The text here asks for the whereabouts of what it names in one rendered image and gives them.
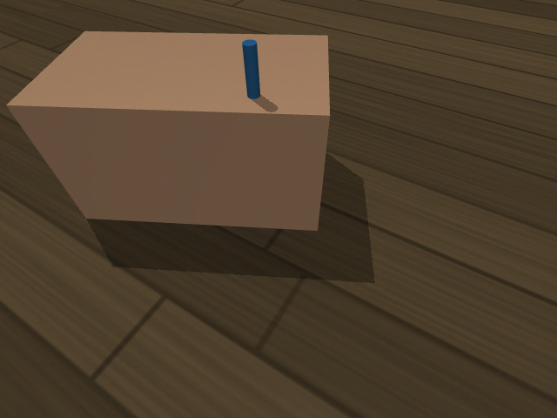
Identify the can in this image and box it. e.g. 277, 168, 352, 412
242, 39, 260, 99

